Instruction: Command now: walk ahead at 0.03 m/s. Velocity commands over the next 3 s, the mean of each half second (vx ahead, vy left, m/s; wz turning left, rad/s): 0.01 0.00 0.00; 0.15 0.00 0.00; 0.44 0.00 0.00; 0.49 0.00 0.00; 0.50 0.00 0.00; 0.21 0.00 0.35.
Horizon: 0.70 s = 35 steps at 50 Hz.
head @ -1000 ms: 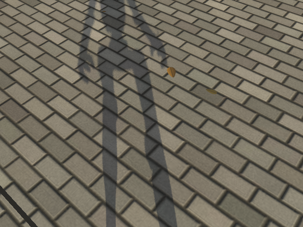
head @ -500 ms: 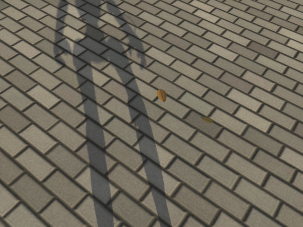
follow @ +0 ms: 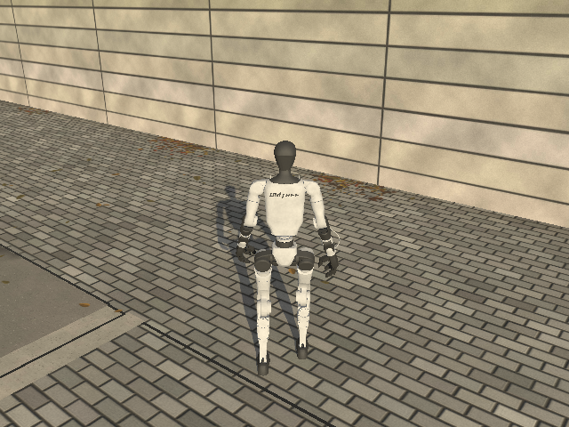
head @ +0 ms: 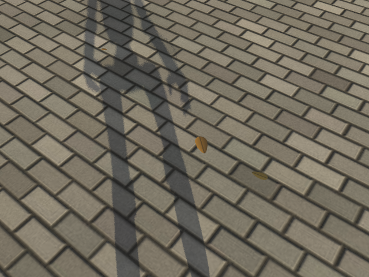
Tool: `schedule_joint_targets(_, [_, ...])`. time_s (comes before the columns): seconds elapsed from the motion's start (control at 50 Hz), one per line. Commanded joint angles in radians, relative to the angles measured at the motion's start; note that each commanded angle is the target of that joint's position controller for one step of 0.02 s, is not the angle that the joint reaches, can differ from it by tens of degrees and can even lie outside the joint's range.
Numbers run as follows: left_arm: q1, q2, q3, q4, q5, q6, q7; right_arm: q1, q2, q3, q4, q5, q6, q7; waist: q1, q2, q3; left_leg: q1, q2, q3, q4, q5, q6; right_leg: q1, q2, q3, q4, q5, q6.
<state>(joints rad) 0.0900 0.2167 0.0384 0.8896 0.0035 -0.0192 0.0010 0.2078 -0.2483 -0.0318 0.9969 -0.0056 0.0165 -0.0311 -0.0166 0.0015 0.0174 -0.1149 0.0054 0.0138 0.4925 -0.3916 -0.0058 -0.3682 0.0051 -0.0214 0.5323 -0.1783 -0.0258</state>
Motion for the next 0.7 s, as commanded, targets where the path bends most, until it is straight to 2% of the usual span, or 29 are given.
schedule_joint_targets(0.02, [-0.013,0.125,0.032,-0.027,-0.002,-0.004,0.010,0.059,-0.101,-0.021,0.003,0.002,-0.006,-0.004,0.000,-0.005,-0.113,-0.091,0.042,-0.030,-0.061,0.282,0.017,0.244,-0.092,0.099,-0.016,0.416,-0.083])
schedule_joint_targets(0.12, [-0.037,0.118,0.034,0.002,-0.003,0.014,0.015,0.069,-0.090,-0.017,0.037,0.000,-0.002,-0.007,-0.001,0.000,-0.058,-0.116,0.040,-0.025,-0.078,0.210,0.020,0.221,-0.075,0.086,-0.035,0.289,-0.071])
schedule_joint_targets(0.32, [-0.046,0.113,0.035,0.063,-0.003,0.030,0.028,0.101,-0.071,-0.005,0.080,-0.003,-0.020,-0.010,0.006,-0.003,0.000,-0.171,0.043,-0.024,-0.114,0.100,0.023,0.228,-0.053,0.075,-0.061,0.149,-0.043])
schedule_joint_targets(0.68, [-0.013,0.097,0.026,0.146,-0.005,0.034,0.036,0.187,-0.023,0.006,0.111,-0.002,-0.034,-0.013,0.012,0.003,0.026,-0.186,0.035,-0.014,-0.133,0.068,0.025,0.216,-0.045,0.077,-0.080,0.091,-0.037])
schedule_joint_targets(0.7, [0.006,0.089,0.023,0.158,-0.005,0.035,0.036,0.210,-0.018,0.007,0.120,-0.002,-0.033,-0.013,0.010,0.009,0.008,-0.179,0.033,-0.013,-0.147,-0.022,0.031,0.220,-0.032,0.065,-0.080,-0.020,-0.036])
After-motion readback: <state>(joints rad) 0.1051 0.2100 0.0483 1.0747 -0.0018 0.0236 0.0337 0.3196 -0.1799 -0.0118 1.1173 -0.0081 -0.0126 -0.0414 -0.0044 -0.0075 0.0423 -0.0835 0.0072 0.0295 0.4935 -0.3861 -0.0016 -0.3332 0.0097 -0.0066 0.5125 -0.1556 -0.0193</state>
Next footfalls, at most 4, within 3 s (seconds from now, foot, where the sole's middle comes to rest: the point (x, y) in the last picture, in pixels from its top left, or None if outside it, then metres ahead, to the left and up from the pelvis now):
1.44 left None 0.47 0.13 -0.77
2.02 right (217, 202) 0.79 -0.11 -0.77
2.56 left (161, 143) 1.11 0.13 -0.77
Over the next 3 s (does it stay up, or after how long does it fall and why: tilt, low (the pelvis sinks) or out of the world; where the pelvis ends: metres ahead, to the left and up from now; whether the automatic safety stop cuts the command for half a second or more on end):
stays up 1.06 0.03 0.01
